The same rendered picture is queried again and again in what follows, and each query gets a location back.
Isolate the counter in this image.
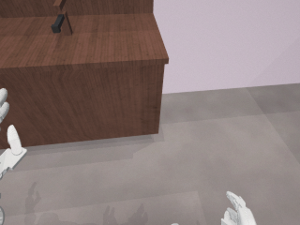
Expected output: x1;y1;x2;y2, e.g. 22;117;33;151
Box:
0;0;169;150

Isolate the tap lever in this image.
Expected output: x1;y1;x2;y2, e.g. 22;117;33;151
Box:
51;14;65;34

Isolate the right robot hand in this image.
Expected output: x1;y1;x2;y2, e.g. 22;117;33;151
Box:
221;191;257;225

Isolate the left robot hand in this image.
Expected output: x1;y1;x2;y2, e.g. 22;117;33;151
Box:
0;88;27;180

